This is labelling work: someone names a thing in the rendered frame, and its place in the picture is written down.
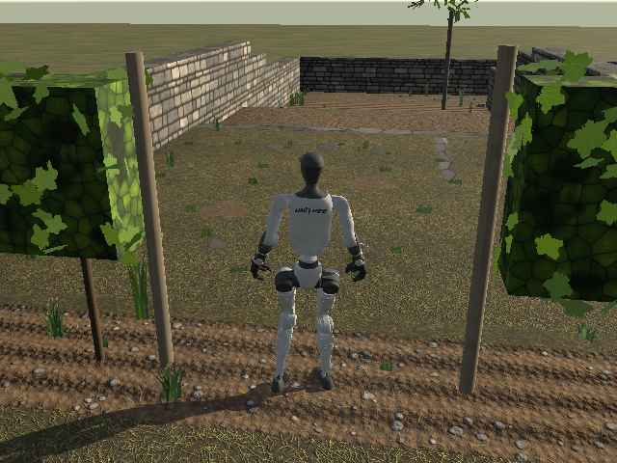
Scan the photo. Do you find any robot right forearm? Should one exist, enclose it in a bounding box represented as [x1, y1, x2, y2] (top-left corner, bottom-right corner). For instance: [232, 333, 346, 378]
[347, 233, 364, 266]

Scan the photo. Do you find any robot left forearm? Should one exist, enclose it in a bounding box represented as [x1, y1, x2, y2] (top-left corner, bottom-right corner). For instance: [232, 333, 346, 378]
[253, 231, 273, 265]

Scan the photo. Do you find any left robot hand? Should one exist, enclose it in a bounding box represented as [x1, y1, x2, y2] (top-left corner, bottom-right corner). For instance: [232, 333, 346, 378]
[250, 260, 272, 281]

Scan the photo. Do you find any right robot thigh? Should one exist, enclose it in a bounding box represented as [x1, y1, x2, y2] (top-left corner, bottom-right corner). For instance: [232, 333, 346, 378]
[315, 269, 340, 334]

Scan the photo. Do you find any right robot hand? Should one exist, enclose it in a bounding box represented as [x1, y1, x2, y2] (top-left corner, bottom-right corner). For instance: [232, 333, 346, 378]
[345, 262, 367, 282]

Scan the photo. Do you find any robot right foot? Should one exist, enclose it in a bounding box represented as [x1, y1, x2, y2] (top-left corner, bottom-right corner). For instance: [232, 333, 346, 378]
[314, 366, 334, 391]

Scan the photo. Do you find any robot left upper arm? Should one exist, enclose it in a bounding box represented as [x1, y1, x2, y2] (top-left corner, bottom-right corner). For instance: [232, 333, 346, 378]
[262, 194, 291, 246]

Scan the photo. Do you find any robot right upper arm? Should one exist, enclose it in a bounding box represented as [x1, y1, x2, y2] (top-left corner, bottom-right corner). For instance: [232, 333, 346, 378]
[331, 195, 358, 248]

